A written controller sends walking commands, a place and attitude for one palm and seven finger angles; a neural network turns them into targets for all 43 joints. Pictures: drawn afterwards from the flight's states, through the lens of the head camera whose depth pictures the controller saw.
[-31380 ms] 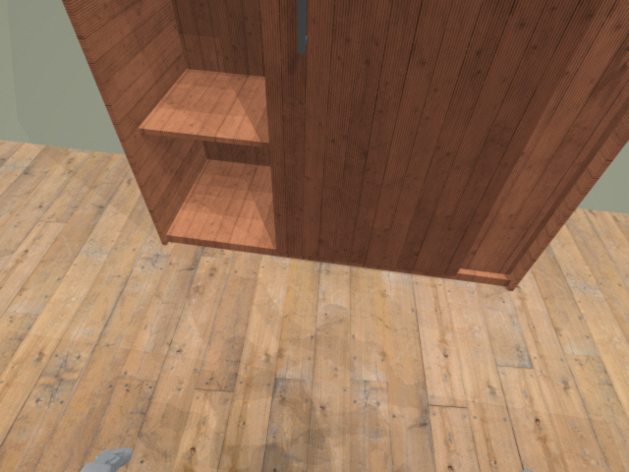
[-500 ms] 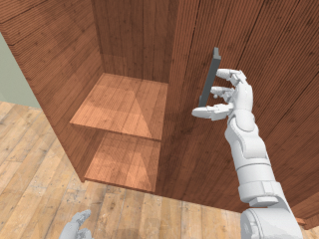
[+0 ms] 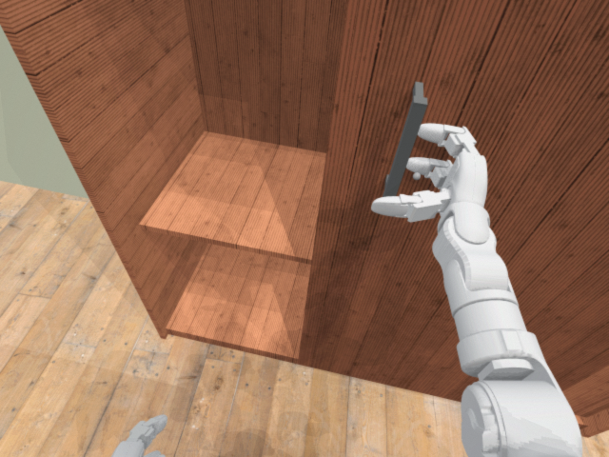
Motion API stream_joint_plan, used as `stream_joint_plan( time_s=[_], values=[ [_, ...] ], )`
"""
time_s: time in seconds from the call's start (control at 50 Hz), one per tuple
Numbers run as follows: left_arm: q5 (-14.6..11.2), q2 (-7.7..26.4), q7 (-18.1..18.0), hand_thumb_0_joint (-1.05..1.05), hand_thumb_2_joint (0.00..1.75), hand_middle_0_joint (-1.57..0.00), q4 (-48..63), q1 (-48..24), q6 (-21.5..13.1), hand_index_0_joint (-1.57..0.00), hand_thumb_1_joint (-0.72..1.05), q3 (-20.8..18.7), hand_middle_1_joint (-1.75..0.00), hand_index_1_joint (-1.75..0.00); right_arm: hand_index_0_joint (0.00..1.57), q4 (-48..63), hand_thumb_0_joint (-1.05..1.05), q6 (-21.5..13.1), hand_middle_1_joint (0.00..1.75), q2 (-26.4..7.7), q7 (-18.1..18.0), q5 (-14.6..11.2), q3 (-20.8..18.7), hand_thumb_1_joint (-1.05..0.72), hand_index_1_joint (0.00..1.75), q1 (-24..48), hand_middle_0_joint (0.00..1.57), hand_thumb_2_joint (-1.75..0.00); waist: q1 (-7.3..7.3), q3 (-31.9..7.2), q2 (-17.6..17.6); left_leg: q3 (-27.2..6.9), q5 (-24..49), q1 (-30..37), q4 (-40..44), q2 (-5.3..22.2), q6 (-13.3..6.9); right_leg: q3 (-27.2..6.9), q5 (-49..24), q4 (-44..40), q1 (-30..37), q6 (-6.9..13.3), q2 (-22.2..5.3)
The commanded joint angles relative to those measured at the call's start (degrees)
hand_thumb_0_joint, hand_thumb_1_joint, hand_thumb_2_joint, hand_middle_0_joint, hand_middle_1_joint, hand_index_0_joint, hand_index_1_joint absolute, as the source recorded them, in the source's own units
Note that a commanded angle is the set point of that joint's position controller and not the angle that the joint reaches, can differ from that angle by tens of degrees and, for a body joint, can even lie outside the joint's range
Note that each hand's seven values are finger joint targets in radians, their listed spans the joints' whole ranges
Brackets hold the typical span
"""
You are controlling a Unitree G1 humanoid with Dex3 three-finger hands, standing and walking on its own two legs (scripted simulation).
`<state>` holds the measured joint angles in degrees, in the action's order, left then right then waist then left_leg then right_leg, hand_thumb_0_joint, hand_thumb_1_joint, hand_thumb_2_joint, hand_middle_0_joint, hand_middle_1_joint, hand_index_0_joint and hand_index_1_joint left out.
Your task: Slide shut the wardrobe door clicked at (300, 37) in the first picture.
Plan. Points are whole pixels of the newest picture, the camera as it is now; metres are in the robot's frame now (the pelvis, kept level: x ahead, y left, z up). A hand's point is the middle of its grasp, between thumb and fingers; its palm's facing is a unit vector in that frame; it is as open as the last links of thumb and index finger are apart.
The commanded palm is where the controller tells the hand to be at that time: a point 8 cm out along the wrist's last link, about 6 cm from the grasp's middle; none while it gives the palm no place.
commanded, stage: slide the fingers in behind the handle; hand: right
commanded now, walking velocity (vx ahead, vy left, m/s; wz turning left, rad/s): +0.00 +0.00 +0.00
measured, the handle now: (401, 150) +0.48 -0.09 +0.18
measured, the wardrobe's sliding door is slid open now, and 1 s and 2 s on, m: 0.47 0.47 0.47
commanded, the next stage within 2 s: grip the handle and tug to test in 1.46 s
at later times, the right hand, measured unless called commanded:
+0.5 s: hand (395, 171) +0.43 -0.07 +0.18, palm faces +0.13 +0.99 +0.02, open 13.9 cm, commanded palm +0.41 -0.11 +0.17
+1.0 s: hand (378, 172) +0.43 -0.05 +0.18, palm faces +0.11 +0.99 +0.00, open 14.0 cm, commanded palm +0.40 -0.10 +0.17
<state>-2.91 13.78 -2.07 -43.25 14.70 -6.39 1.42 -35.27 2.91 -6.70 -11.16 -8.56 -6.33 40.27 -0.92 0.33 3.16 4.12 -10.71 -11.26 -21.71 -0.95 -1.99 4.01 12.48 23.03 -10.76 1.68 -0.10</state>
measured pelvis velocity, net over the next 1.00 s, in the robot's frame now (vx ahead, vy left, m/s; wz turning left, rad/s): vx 0.03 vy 0.01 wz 0.00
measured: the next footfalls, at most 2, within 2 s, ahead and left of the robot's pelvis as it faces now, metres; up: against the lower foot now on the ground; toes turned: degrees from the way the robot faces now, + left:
none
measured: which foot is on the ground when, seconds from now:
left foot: down 0.00-1.00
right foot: down 0.00-1.00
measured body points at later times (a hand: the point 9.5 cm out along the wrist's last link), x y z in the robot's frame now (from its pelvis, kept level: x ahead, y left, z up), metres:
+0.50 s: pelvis +0.02 +0.00 +0.00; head +0.02 +0.02 +0.45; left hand +0.16 +0.23 -0.11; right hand +0.42 -0.13 +0.18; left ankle +0.01 +0.10 -0.74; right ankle +0.00 -0.10 -0.74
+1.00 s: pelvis +0.03 +0.01 +0.00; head +0.02 +0.03 +0.45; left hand +0.17 +0.23 -0.12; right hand +0.41 -0.10 +0.18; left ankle +0.01 +0.10 -0.74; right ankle +0.00 -0.10 -0.74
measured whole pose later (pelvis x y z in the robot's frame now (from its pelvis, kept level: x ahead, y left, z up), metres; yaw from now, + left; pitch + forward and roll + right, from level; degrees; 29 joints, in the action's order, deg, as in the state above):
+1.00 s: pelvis +0.03 +0.01 +0.00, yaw +0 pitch -1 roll +0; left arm -1.7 12.4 -0.6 -39.7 11.3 1.3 1.2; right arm -18.2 13.0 -0.3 -17.0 -6.4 1.0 32.9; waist -0.2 -0.4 3.1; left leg 4.4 -13.0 -7.8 -21.4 -1.4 -2.5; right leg 3.5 14.3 22.1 -7.1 0.9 -0.5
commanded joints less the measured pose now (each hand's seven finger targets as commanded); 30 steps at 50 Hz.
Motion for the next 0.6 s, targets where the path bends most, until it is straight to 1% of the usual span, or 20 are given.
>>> stream_joint_plan(
  time_s=[0.0, 0.02, 0.04, 0.06, 0.1, 0.12, 0.18, 0.2, 0.22, 0.24, 0.28, 0.3, 0.36, 0.4, 0.46, 0.48, 0.5, 0.52, 0.56, 0.58],
  values=[
    [0.06, 6.10, 0.17, 0.00, 0.90, -0.20, 8.09, -4.63, -3.18, -0.20, 0.90, -2.47, -0.30, -0.30, 0.30, 17.45, 0.00, -5.14, 1.20, -4.93, 0.32, 0.22, 0.57, 0.50, 1.20, 29.03, 0.30, -0.30, -0.82, -19.04, -5.89, -3.61, 7.13, 4.50, 2.97, 0.38, 0.79, -3.91, -9.29, -2.31, 7.10, 0.33, -0.91],
    [-0.06, 5.87, 0.26, 0.00, 0.90, -0.20, 8.38, -4.82, -3.35, -0.20, 0.90, -2.40, -0.30, -0.30, 0.30, 20.06, 0.00, -5.34, 1.20, -3.04, 0.40, 0.19, 2.44, 0.50, 1.20, 30.51, 0.30, -0.30, -1.51, -19.31, -4.76, -3.61, 7.99, 3.83, 2.82, 0.35, 0.87, -3.72, -10.05, -2.25, 8.29, 0.36, -0.94],
    [-0.07, 5.59, 0.42, 0.00, 0.90, -0.20, 8.41, -4.95, -3.57, -0.20, 0.90, -2.47, -0.30, -0.30, 0.30, 20.16, 0.00, -5.03, 1.20, -1.46, 0.34, 0.23, 3.39, 0.50, 1.20, 29.73, 0.30, -0.30, -1.47, -18.91, -4.54, -3.45, 8.26, 3.11, 2.68, 0.29, 0.89, -3.69, -10.46, -1.98, 8.74, 0.30, -0.98],
    [0.01, 5.85, 0.44, 0.00, 0.90, -0.20, 8.08, -4.56, -3.54, -0.20, 0.90, -2.52, -0.30, -0.30, 0.30, 19.15, 0.00, -4.56, 1.20, -2.79, -0.05, 0.28, 1.90, 0.50, 1.20, 28.86, 0.30, -0.30, -1.29, -17.87, -6.46, -3.25, 8.21, 2.96, 2.69, 0.20, 0.91, -3.88, -10.42, -2.07, 8.07, 0.25, -1.13],
    [0.13, 6.23, 0.47, 0.00, 0.90, -0.20, 7.83, -4.70, -2.72, -0.20, 0.90, -2.50, -0.30, -0.30, 0.30, 16.64, 0.00, -2.82, 1.20, -4.35, -0.80, 0.89, 0.20, 0.50, 1.20, 24.73, 0.30, -0.30, -0.37, -16.21, -7.30, -3.19, 8.13, 3.81, 3.04, 0.31, 0.80, -3.56, -10.45, -2.56, 6.44, 0.15, -1.04],
    [0.17, 5.97, 0.57, 0.00, 0.90, -0.20, 8.27, -4.94, -2.47, -0.20, 0.90, -2.34, -0.30, -0.30, 0.30, 17.91, 0.00, -2.15, 1.20, -4.20, -1.23, 1.11, 0.08, 0.50, 1.20, 25.08, 0.30, -0.30, -0.21, -16.50, -6.07, -3.27, 8.13, 3.94, 2.92, 0.43, 0.80, -3.39, -10.29, -2.80, 6.22, 0.01, -0.97],
    [0.41, 5.53, 0.83, 0.00, 0.90, -0.20, 9.05, -5.58, -1.56, -0.20, 0.90, -2.20, -0.30, -0.30, 0.30, 18.53, 0.00, 0.26, 1.20, -2.85, -2.79, 1.82, 0.17, 0.50, 1.20, 22.53, 0.30, -0.30, 0.41, -16.10, -6.54, -3.03, 10.17, 4.72, 2.55, 0.57, 0.70, -2.92, -11.97, -2.82, 5.71, -0.16, -0.95],
    [0.57, 5.62, 0.89, 0.00, 0.90, -0.20, 9.12, -5.93, -1.07, -0.20, 0.90, -2.31, -0.30, -0.30, 0.30, 18.24, 0.00, 0.92, 1.20, -3.38, -3.40, 2.11, -0.60, 0.50, 1.20, 20.19, 0.30, -0.30, 1.20, -15.85, -6.41, -2.99, 10.54, 5.50, 2.53, 0.56, 0.52, -2.89, -12.72, -2.81, 5.32, -0.25, -1.00],
    [0.65, 5.52, 0.91, 0.00, 0.90, -0.20, 9.46, -5.83, -0.62, -0.20, 0.90, -2.24, -0.30, -0.30, 0.30, 19.68, 0.00, 1.28, 1.20, -3.04, -3.76, 2.08, -0.46, 0.50, 1.20, 20.70, 0.30, -0.30, 0.84, -16.43, -7.59, -3.01, 12.08, 6.03, 2.41, 0.59, 0.68, -2.65, -13.68, -2.73, 5.59, -0.10, -1.00],
    [0.73, 5.43, 0.87, 0.00, 0.90, -0.20, 9.82, -6.03, -0.31, -0.20, 0.90, -2.36, -0.30, -0.30, 0.30, 21.01, 0.00, 1.57, 1.20, -4.35, -4.16, 2.06, -1.95, 0.50, 1.20, 20.39, 0.30, -0.30, 1.16, -17.49, -8.17, -3.27, 13.39, 7.16, 2.31, 0.64, 0.81, -2.33, -14.35, -2.57, 5.60, -0.04, -0.98],
    [0.78, 5.13, 0.73, 0.00, 0.90, -0.20, 10.27, -6.51, 0.37, -0.20, 0.90, -2.27, -0.30, -0.30, 0.30, 22.64, 0.00, 2.21, 1.20, -3.37, -4.17, 2.32, -0.67, 0.50, 1.20, 20.88, 0.30, -0.30, 0.70, -17.14, -8.30, -3.45, 14.55, 7.41, 2.36, 0.76, 0.96, -1.89, -14.64, -2.36, 5.82, 0.09, -0.89],
    [0.85, 5.22, 0.69, 0.00, 0.90, -0.20, 10.21, -6.66, 0.80, -0.20, 0.90, -2.28, -0.30, -0.30, 0.30, 22.50, 0.00, 2.50, 1.20, -4.00, -4.34, 2.75, -0.90, 0.50, 1.20, 19.85, 0.30, -0.30, 1.01, -16.34, -8.78, -3.32, 14.63, 7.79, 2.41, 0.85, 0.78, -2.11, -15.04, -2.43, 5.39, 0.06, -1.01],
    [0.74, 4.87, 0.76, 0.00, 0.90, -0.20, 10.95, -7.06, 1.49, -0.20, 0.90, -2.24, -0.30, -0.30, 0.30, 25.67, 0.00, 3.28, 1.20, -0.85, -3.92, 2.94, 2.51, 0.50, 1.20, 19.96, 0.30, -0.30, 0.25, -16.88, -6.22, -3.25, 16.40, 6.89, 2.07, 0.78, 0.73, -1.93, -16.66, -1.88, 7.57, 0.02, -0.95],
    [0.78, 4.97, 0.60, 0.00, 0.90, -0.20, 10.78, -7.43, 2.10, -0.20, 0.90, -2.25, -0.30, -0.30, 0.30, 26.34, 0.00, 4.03, 1.20, -1.00, -3.97, 2.73, 2.82, 0.50, 1.20, 21.15, 0.30, -0.30, 0.08, -16.89, -4.95, -3.35, 16.63, 6.97, 2.30, 0.90, 0.58, -2.08, -17.16, -1.62, 8.12, -0.07, -0.92],
    [0.82, 4.63, 0.62, 0.00, 0.90, -0.20, 11.44, -7.58, 2.04, -0.20, 0.90, -2.34, -0.30, -0.30, 0.30, 30.89, 0.00, 4.08, 1.20, 1.13, -3.57, 2.25, 5.01, 0.50, 1.20, 21.98, 0.30, -0.30, -0.34, -19.85, -4.12, -3.18, 19.31, 7.42, 1.50, 0.74, 0.61, -2.31, -19.77, -0.87, 10.52, -0.09, -0.80],
    [0.75, 4.57, 0.61, 0.00, 0.90, -0.20, 11.23, -7.68, 2.15, -0.20, 0.90, -2.40, -0.30, -0.30, 0.30, 30.37, 0.00, 4.28, 1.20, 1.49, -3.55, 2.07, 5.44, 0.50, 1.20, 21.54, 0.30, -0.30, -0.56, -19.28, -5.22, -2.95, 19.47, 7.09, 1.40, 0.61, 0.63, -2.52, -20.04, -0.70, 10.60, -0.13, -0.94],
    [0.78, 4.66, 0.63, 0.00, 0.90, -0.20, 10.99, -7.80, 2.40, -0.20, 0.90, -2.25, -0.30, -0.30, 0.30, 29.97, 0.00, 4.40, 1.20, 2.50, -3.48, 1.84, 6.49, 0.50, 1.20, 21.67, 0.30, -0.30, -0.65, -18.16, -4.58, -2.98, 18.77, 6.59, 1.66, 0.67, 0.60, -2.62, -19.43, -0.73, 10.22, -0.16, -0.86],
    [0.86, 4.74, 0.58, 0.00, 0.90, -0.20, 10.76, -7.41, 2.40, -0.20, 0.90, -2.24, -0.30, -0.30, 0.30, 29.66, 0.00, 4.48, 1.20, 2.09, -3.61, 1.68, 6.05, 0.50, 1.20, 22.98, 0.30, -0.30, -1.12, -18.27, -6.85, -2.96, 18.31, 6.66, 1.83, 0.61, 0.82, -2.83, -18.50, -0.87, 9.77, -0.02, -0.84],
    [0.91, 4.75, 0.41, 0.00, 0.90, -0.20, 10.73, -7.65, 2.64, -0.20, 0.90, -2.23, -0.30, -0.30, 0.30, 29.69, 0.00, 4.95, 1.20, 1.45, -3.89, 1.70, 5.19, 0.50, 1.20, 22.11, 0.30, -0.30, -0.83, -18.68, -7.63, -2.95, 19.02, 7.14, 1.57, 0.63, 0.80, -2.91, -18.98, -0.85, 9.80, 0.04, -0.70],
    [0.87, 4.62, 0.42, 0.00, 0.90, -0.20, 10.79, -7.98, 2.82, -0.20, 0.90, -2.29, -0.30, -0.30, 0.30, 29.52, 0.00, 5.25, 1.20, 1.80, -4.12, 1.72, 5.30, 0.50, 1.20, 21.75, 0.30, -0.30, -0.67, -18.61, -6.68, -3.04, 19.20, 7.15, 1.54, 0.75, 0.84, -2.65, -18.91, -0.75, 9.69, 0.01, -0.61]
  ],
)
